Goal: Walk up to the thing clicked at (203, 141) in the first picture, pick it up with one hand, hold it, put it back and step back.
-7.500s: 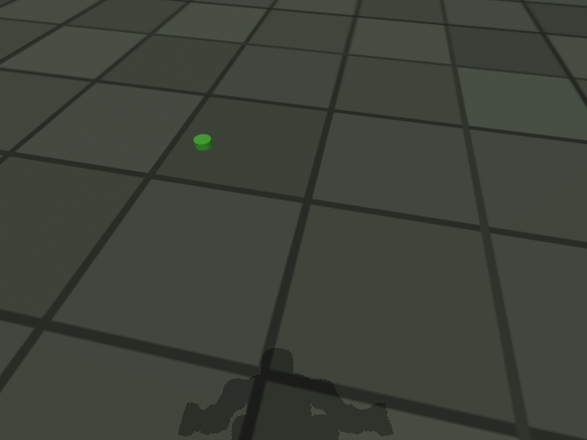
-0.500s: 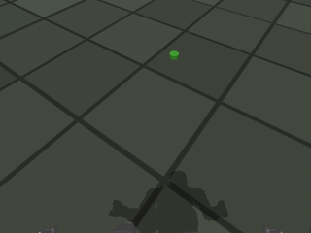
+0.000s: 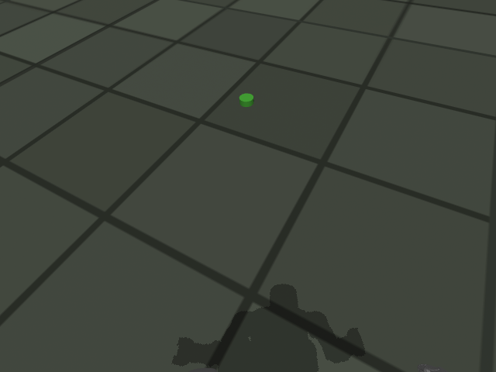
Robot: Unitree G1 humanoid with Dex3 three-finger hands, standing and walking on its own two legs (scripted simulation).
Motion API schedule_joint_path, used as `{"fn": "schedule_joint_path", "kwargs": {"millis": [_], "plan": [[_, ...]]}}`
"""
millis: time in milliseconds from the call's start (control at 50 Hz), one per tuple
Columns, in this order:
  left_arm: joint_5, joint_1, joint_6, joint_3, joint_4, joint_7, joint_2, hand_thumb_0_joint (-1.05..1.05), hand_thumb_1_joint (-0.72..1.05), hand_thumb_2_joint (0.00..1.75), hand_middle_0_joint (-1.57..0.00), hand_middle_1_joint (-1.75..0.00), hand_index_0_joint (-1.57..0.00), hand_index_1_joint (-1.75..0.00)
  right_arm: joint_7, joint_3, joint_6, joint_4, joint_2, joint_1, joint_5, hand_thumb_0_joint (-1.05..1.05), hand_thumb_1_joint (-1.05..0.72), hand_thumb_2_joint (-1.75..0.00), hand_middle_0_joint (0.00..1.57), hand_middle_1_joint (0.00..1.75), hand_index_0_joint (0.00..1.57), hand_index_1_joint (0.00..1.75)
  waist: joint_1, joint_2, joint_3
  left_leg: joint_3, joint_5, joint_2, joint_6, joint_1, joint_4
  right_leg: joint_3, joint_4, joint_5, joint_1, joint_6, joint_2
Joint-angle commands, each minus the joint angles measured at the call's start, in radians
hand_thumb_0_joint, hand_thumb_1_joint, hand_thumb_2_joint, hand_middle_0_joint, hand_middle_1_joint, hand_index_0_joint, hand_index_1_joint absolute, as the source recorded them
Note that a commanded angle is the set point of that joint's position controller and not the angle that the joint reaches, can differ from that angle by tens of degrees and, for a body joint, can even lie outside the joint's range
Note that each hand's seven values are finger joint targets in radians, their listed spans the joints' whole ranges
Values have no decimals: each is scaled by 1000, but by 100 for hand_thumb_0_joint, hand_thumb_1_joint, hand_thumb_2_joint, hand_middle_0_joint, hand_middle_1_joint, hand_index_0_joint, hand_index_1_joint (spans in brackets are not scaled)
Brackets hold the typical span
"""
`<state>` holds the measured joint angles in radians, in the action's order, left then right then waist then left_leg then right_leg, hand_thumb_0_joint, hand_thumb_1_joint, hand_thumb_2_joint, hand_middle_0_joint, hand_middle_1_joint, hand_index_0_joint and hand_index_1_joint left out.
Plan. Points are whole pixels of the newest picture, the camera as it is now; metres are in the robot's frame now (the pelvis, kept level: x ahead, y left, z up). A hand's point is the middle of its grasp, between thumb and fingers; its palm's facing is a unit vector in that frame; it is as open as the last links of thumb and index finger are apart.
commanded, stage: walk up
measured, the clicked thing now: (246, 100) +1.83 +0.07 -0.74
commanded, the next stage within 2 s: stand in 0.68 s
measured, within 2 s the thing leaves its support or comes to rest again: neither
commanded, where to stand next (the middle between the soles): +0.05 +0.02 m, yaw +1 degrees
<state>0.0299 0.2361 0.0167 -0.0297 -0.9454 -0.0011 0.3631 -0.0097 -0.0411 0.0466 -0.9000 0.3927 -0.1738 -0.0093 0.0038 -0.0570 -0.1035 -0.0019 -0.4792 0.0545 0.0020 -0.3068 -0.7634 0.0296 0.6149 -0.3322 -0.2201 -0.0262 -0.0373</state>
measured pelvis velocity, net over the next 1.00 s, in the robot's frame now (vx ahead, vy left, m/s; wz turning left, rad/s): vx -0.01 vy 0.01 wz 0.00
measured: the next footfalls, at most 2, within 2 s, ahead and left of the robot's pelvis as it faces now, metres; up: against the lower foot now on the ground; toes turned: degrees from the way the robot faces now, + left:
left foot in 0.18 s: +0.03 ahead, +0.15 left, +0.00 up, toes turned +0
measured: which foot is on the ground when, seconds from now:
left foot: up 0.00-0.16, down 0.18-1.00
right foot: down 0.00-1.00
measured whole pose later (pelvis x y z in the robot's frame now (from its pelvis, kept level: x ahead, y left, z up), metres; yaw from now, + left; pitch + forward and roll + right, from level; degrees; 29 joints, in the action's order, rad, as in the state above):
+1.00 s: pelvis -0.01 +0.01 +0.02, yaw +0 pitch -3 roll +0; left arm 0.01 0.10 0.01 0.00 -1.15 0.01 0.35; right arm -0.01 -0.01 -0.01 -1.13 0.35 -0.09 -0.01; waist 0.00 -0.01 -0.06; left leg 0.01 -0.18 0.02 -0.02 -0.10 -0.33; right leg 0.04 0.33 -0.17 -0.11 0.01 -0.01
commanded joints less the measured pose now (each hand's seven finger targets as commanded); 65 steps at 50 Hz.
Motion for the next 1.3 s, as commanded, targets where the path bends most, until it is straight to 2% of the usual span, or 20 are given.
{"fn": "schedule_joint_path", "kwargs": {"millis": [0,40,80,100,140,160,180,200,220,240,280,300,400,500,640,660,780,920,1060,1280], "plan": [[-9,-76,48,-54,69,-23,242,0,90,90,-20,-30,-20,-30,4,-33,-36,52,159,49,15,0,-90,-90,20,30,20,30,-4,220,31,65,-38,-4,18,-76,-1,285,-271,315,38,-143,259],[-10,-44,52,-52,54,-23,242,0,90,90,-20,-30,-20,-30,7,-24,-39,35,153,42,9,0,-90,-90,20,30,20,30,12,246,64,48,3,-14,9,-50,39,267,-252,425,78,-124,237],[-11,-50,49,-54,57,-23,242,0,90,90,-20,-30,-20,-30,9,-18,-46,16,150,20,8,0,-90,-90,20,30,20,30,11,250,114,26,29,-28,4,-3,117,234,-204,534,122,-122,226],[-13,-73,44,-54,57,-23,240,0,90,90,-20,-30,-20,-30,10,-19,-50,5,147,20,6,0,-90,-90,20,30,20,30,1,252,128,11,58,-34,5,37,175,210,-192,539,107,-118,223],[-23,-123,33,-52,64,-20,232,0,90,90,-20,-30,-20,-30,12,-25,-62,-28,146,-27,1,0,-90,-90,20,30,20,30,-29,221,162,4,256,-35,3,160,351,167,-143,506,74,-85,206],[-31,-144,29,-46,68,-18,213,0,90,90,-20,-30,-20,-30,15,-35,-67,-45,167,-45,-7,0,-90,-90,20,30,20,30,-39,177,184,47,375,-1,16,239,372,153,-129,436,20,-53,192],[-39,-140,27,-43,70,-17,192,0,90,90,-20,-30,-20,-30,20,-43,-73,-50,195,-43,-12,0,-90,-90,20,30,20,30,-29,109,199,126,484,75,43,277,397,120,-96,333,-17,-24,145],[-44,-124,22,-36,56,-16,169,0,90,90,-20,-30,-20,-30,18,-43,-78,-39,217,20,-10,0,-90,-90,20,30,20,30,3,40,183,203,421,135,83,223,421,73,-110,170,-16,-2,83],[-41,-107,18,-36,23,-15,177,0,90,90,-20,-30,-20,-30,11,-34,-78,-37,218,75,-4,0,-90,-90,20,30,20,30,29,17,143,208,310,150,110,126,418,68,-148,24,41,0,69],[-30,-110,21,-34,5,-15,187,0,90,90,-20,-30,-20,-30,6,-28,-76,-42,202,103,-4,0,-90,-90,20,30,20,30,30,8,124,177,251,130,90,89,417,80,-198,25,82,-8,88],[-24,-146,30,-37,-9,-10,203,0,90,90,-20,-30,-20,-30,5,-14,-76,-55,172,94,-3,0,-90,-90,20,30,20,30,11,-2,95,102,252,61,41,84,417,123,-219,147,86,-21,117],[-25,-154,30,-38,-16,-10,213,0,90,90,-20,-30,-20,-30,7,-13,-79,-66,170,83,-6,0,-90,-90,20,30,20,30,3,-12,82,96,244,53,35,79,434,121,-216,180,74,-24,120],[-28,-162,28,-28,-68,-7,197,0,90,90,-20,-30,-20,-30,8,-6,-86,-98,172,100,0,0,-90,-90,20,30,20,30,13,-12,84,103,325,73,41,124,456,100,-251,248,95,-13,113],[-27,-193,24,-23,-99,-4,194,0,90,90,-20,-30,-20,-30,10,-10,-84,-120,174,97,1,0,-90,-90,20,30,20,30,-1,16,79,92,280,72,35,145,479,109,-282,227,88,-9,118],[-22,-203,29,-21,-126,-4,196,0,90,90,-20,-30,-20,-30,8,-11,-80,-135,173,102,2,0,-90,-90,20,30,20,30,-9,58,114,73,311,64,32,190,469,116,-316,255,96,0,130],[-19,-204,30,-16,-129,-6,201,0,90,90,-20,-30,-20,-30,12,-11,-81,-131,176,120,-1,0,-90,-90,20,30,20,30,-13,75,96,96,403,76,25,186,471,111,-306,346,100,10,145],[-25,-183,26,-14,-139,-8,200,0,90,90,-20,-30,-20,-30,14,-12,-81,-148,183,122,2,0,-90,-90,20,30,20,30,-9,60,159,86,468,79,19,257,461,101,-310,391,121,14,150],[-24,-188,25,-12,-142,-10,213,0,90,90,-20,-30,-20,-30,13,-5,-75,-163,168,120,2,0,-90,-90,20,30,20,30,-13,68,138,86,423,74,13,228,482,100,-321,343,120,13,153],[-24,-174,21,-9,-145,-8,207,0,90,90,-20,-30,-20,-30,9,-2,-74,-175,168,116,2,0,-90,-90,20,30,20,30,-6,56,93,97,325,69,11,190,505,102,-347,222,87,12,147],[-22,-162,19,-10,-140,-4,205,0,90,90,-20,-30,-20,-30,8,-3,-73,-175,173,108,0,0,-90,-90,20,30,20,30,-5,55,92,101,287,68,17,182,505,106,-352,192,78,10,149]]}}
